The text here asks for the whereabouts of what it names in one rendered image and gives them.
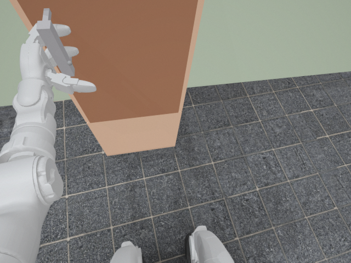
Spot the left robot upper arm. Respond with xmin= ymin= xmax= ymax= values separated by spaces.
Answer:
xmin=0 ymin=156 xmax=64 ymax=263

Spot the left robot hand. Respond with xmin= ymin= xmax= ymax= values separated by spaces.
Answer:
xmin=20 ymin=23 xmax=97 ymax=95

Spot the robot left forearm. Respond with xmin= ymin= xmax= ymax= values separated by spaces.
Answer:
xmin=0 ymin=78 xmax=56 ymax=164

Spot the robot left shin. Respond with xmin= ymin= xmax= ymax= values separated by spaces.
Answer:
xmin=121 ymin=241 xmax=133 ymax=247

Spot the robot shin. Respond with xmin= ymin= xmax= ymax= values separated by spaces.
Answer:
xmin=190 ymin=226 xmax=207 ymax=263
xmin=121 ymin=241 xmax=133 ymax=247

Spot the robot right shin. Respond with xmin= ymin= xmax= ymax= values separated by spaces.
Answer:
xmin=190 ymin=226 xmax=207 ymax=263

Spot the handle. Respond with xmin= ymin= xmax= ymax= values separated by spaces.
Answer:
xmin=36 ymin=8 xmax=75 ymax=77

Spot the cupboard door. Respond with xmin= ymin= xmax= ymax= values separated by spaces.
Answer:
xmin=17 ymin=0 xmax=198 ymax=123

